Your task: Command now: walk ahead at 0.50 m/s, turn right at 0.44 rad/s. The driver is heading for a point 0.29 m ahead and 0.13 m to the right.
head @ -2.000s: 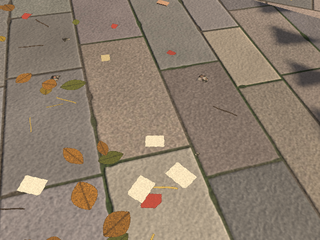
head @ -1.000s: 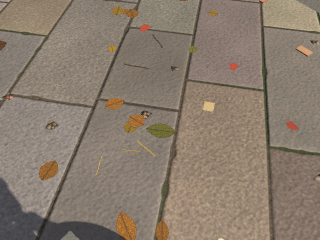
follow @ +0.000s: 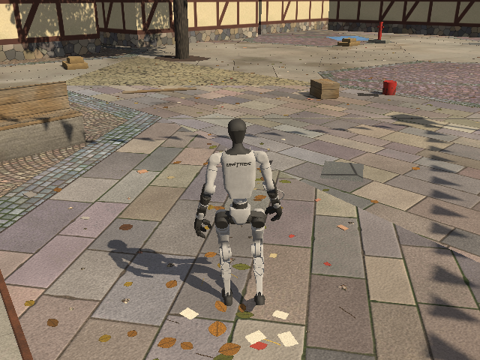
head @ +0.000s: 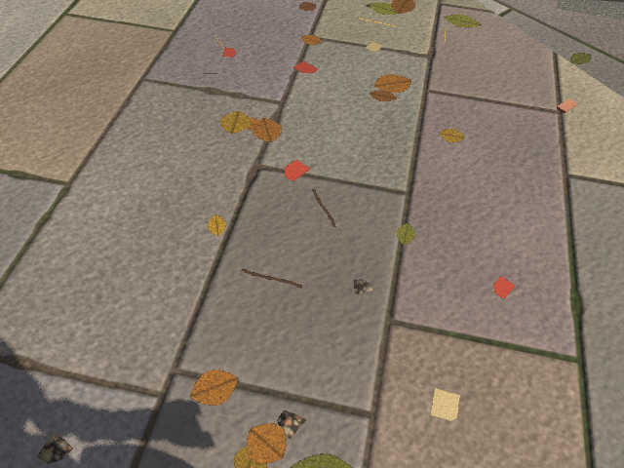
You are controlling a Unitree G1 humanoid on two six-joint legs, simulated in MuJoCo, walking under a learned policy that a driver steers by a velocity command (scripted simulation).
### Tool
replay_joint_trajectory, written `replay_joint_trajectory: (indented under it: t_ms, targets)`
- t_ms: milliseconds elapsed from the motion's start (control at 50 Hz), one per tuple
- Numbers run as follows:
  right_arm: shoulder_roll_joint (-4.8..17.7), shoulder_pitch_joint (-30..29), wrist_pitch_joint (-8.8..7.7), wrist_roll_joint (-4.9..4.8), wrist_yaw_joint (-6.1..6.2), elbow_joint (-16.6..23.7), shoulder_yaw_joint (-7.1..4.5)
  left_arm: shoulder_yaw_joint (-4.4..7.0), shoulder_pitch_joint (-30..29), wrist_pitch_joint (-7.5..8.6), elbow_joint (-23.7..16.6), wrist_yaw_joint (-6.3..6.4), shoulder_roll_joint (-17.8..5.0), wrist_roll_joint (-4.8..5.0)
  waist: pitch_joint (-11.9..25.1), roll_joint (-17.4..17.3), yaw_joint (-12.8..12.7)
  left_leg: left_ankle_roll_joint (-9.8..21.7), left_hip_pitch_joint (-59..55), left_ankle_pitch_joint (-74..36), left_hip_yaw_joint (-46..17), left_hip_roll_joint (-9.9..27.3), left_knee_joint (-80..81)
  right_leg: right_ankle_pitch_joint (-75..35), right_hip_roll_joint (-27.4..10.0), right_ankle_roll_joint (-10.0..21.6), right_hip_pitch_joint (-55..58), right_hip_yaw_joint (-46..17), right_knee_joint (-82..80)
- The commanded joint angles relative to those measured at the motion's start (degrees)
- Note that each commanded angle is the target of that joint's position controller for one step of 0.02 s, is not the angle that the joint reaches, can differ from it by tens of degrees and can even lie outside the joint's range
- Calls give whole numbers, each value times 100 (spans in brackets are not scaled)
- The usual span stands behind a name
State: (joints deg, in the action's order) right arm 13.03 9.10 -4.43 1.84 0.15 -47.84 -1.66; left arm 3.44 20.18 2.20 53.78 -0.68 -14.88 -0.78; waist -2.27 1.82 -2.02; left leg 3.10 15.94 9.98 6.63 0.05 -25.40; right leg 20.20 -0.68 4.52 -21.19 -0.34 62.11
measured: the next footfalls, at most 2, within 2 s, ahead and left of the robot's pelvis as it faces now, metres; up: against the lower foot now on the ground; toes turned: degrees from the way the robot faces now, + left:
right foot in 0.36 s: +0.32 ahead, -0.13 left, +0.00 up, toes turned -14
left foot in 0.76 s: +0.31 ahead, +0.08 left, +0.00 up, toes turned -10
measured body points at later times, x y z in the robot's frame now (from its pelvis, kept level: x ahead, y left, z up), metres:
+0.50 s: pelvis +0.21 -0.05 -0.01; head +0.25 -0.07 +0.44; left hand +0.39 +0.16 -0.13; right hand +0.18 -0.29 -0.16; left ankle +0.14 +0.10 -0.66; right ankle +0.28 -0.12 -0.74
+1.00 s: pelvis +0.26 -0.03 +0.00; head +0.26 -0.03 +0.45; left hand +0.33 +0.20 -0.15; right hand +0.22 -0.25 -0.15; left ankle +0.28 +0.08 -0.74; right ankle +0.28 -0.12 -0.74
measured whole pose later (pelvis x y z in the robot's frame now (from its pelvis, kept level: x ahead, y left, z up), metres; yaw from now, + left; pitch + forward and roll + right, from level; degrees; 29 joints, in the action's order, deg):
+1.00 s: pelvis +0.26 -0.03 +0.00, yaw -12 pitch -1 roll +0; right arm 8.6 16.9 -0.9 0.6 2.2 -62.5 -0.4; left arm 0.8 14.5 0.5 61.3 1.3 -10.4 -0.5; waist -0.7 0.5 -0.8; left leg 0.5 7.8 12.7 1.5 0.0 -21.9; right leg 7.9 1.7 2.9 -11.6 3.3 20.8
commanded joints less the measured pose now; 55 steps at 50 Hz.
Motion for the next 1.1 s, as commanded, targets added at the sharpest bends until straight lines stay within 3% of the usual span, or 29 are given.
replay_joint_trajectory:
  t_ms: [20,60,180,240,280,320,340,360,380,400,420,440,460,480,500,560,640,720,760,780,800,820,880,960,1100]
  targets:
    - [520,552,-152,-66,46,34,-141,79,169,-123,-285,-111,-205,-95,115,-720,123,476,-818,-341,-1339,1562,1671,-432,-436,-88,-1074,-193,306]
    - [592,690,-229,-114,48,-55,-178,85,-139,-184,-421,-164,-167,-94,59,-637,83,515,-903,-707,-938,1546,1783,-787,-498,-158,-1397,-156,232]
    - [587,1036,-223,-75,50,-273,-194,8,-1290,-197,-865,-283,-70,-94,-239,-580,231,508,-1115,-1337,45,1364,1818,-1900,-492,-260,-1786,127,-1179]
    - [663,1256,-191,-92,74,-434,-193,-89,-1712,-142,-1016,-289,72,-140,-362,-562,327,467,-1124,-2962,458,1335,1448,-2033,-231,-154,-1136,550,-2278]
    - [749,1423,-134,-93,92,-565,-206,-95,-1658,-101,-1006,-251,33,-166,-236,-685,324,411,-1466,-3954,522,1393,1030,-1817,-36,-27,-816,661,-2595]
    - [865,1365,-63,-108,137,-620,-237,-49,-1195,-39,-857,-188,-114,-216,37,-863,140,334,-1744,-4884,524,1396,264,-1417,238,160,-293,691,-2855]
    - [900,1330,-11,-122,152,-635,-247,3,-689,26,-682,-158,-231,-250,306,-806,-63,273,-1772,-4793,531,1326,-467,-1496,374,264,251,634,-3212]
    - [897,1324,31,-169,149,-634,-244,63,-116,121,-475,-113,-388,-313,649,-509,-355,110,-1435,-3979,656,1113,-1501,-2552,315,375,1178,509,-3886]
    - [616,1468,36,-197,141,-430,-167,176,404,193,-391,-30,-902,-362,1363,185,-452,-60,-274,-1331,672,824,-3067,-5367,-949,633,2680,-616,-3363]
    - [24,2317,110,-436,90,-424,-6,234,306,165,-404,9,-1246,-176,2559,1098,-23,-232,1116,3065,52,-72,-4858,-8176,-2641,1852,4288,-2449,-3035]
    - [512,1941,226,-288,114,-606,-139,189,379,62,-430,69,-962,87,2673,34,-217,-247,916,2540,-799,107,-4784,-7300,-2266,1698,3607,-1993,-3374]
    - [394,1455,237,-262,94,-460,-120,104,-221,31,-456,107,-734,106,1664,284,-73,-252,1183,2248,-774,222,-4628,-6246,-2002,1554,2773,-1505,-3807]
    - [318,1219,242,-155,104,-474,-101,-16,-643,6,-482,131,-359,87,912,90,98,-269,1166,1934,-783,384,-4132,-5423,-1691,1252,1968,-1185,-4158]
    - [357,1180,302,-50,105,-514,-124,-81,-887,-1,-484,166,-192,101,548,136,253,-299,916,1676,-782,448,-3775,-5069,-1453,1038,1397,-904,-4392]
    - [305,1412,396,20,95,-612,-122,-124,-989,-1,-463,187,-118,86,523,198,401,-333,420,1454,-726,426,-3531,-4902,-1288,902,914,-637,-4524]
    - [93,1637,549,-31,102,-800,-98,-124,-981,80,-362,152,-256,-36,720,170,540,-352,-96,1257,-643,277,-2921,-4381,-1127,862,562,-380,-4647]
    - [139,1154,655,-32,180,-818,-92,-134,-875,18,-184,136,-274,-72,514,472,341,-336,-184,1043,-608,269,-1797,-1780,-1028,745,378,-573,-4980]
    - [65,1097,614,-62,198,-970,-56,-131,-896,-127,-37,173,-286,-27,240,324,347,-260,-583,701,-526,182,-717,-33,-1031,595,130,-889,-5053]
    - [87,1228,513,-6,217,-1079,-19,-161,-800,-164,51,191,-176,17,54,-21,390,-153,-1086,54,-813,415,388,388,-873,197,-140,-908,-4925]
    - [280,1284,436,55,234,-1079,-25,-171,-680,-164,73,185,-87,23,-9,-301,279,-55,-1067,146,-1353,882,772,161,-663,-3,-126,-772,-4613]
    - [413,905,406,-83,221,-1119,-46,-186,-441,-182,141,158,102,106,-265,-1070,-74,47,-135,644,-1620,972,959,-412,-158,-121,414,-280,-4564]
    - [153,739,352,-114,186,-1097,20,-186,-454,-182,273,158,13,54,-222,-926,-36,-28,320,943,-1601,942,1187,-944,-186,-164,1159,-261,-4392]
    - [163,814,285,-148,203,-1207,25,-142,-400,-155,445,173,-138,18,-73,-614,7,-161,84,527,-1257,651,1092,-1239,-361,-109,1451,-392,-4375]
    - [46,1046,312,-127,215,-1368,47,-198,-409,-129,630,210,25,36,-98,-300,129,-79,-363,195,-1173,616,924,-1159,-390,-146,1110,-400,-4511]
    - [7,1106,323,-131,227,-1526,78,-244,-271,-138,905,261,102,33,-96,-205,163,-44,-471,-14,-1133,594,876,-1343,-412,-177,1163,-384,-4488]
